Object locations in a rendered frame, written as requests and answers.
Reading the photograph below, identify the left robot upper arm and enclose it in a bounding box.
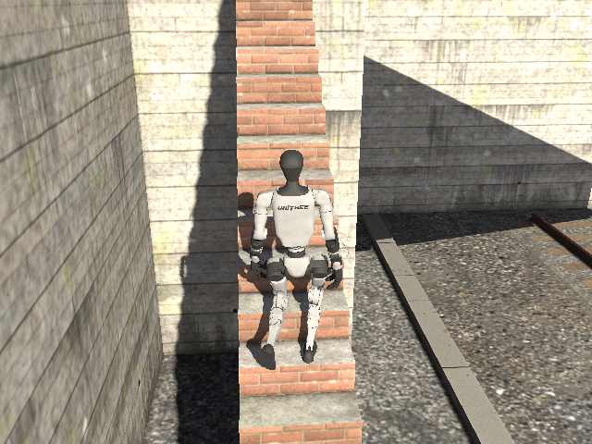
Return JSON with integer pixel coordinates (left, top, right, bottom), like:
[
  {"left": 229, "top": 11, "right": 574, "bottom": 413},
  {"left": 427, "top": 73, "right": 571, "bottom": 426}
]
[{"left": 253, "top": 190, "right": 274, "bottom": 241}]

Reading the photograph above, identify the robot left hand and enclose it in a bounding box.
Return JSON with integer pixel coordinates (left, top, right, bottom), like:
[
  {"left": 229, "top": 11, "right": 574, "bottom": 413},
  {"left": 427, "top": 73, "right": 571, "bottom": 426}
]
[{"left": 251, "top": 259, "right": 267, "bottom": 278}]

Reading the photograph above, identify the robot left shin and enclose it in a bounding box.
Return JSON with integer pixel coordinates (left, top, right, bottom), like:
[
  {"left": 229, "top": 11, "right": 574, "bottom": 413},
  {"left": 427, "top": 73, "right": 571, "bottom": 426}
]
[{"left": 267, "top": 295, "right": 285, "bottom": 348}]

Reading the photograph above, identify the robot right forearm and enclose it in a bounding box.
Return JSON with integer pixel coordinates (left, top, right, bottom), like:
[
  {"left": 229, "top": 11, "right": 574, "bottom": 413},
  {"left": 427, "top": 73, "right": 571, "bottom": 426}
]
[{"left": 326, "top": 227, "right": 342, "bottom": 270}]

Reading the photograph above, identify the robot right hand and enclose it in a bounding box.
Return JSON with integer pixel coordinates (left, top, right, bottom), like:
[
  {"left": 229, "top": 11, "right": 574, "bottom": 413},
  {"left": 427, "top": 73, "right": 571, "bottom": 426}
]
[{"left": 321, "top": 266, "right": 343, "bottom": 290}]

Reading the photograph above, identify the robot left forearm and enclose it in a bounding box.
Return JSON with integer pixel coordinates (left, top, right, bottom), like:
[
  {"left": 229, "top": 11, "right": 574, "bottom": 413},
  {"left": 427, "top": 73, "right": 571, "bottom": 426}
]
[{"left": 250, "top": 227, "right": 264, "bottom": 263}]

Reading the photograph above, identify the right robot upper arm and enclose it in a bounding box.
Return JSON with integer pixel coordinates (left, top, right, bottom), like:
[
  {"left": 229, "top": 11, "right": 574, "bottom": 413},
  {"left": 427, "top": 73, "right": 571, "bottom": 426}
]
[{"left": 313, "top": 189, "right": 335, "bottom": 241}]

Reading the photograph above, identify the robot head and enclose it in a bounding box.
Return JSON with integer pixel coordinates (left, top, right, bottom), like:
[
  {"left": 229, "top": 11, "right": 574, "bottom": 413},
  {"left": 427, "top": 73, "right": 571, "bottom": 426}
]
[{"left": 277, "top": 150, "right": 309, "bottom": 196}]

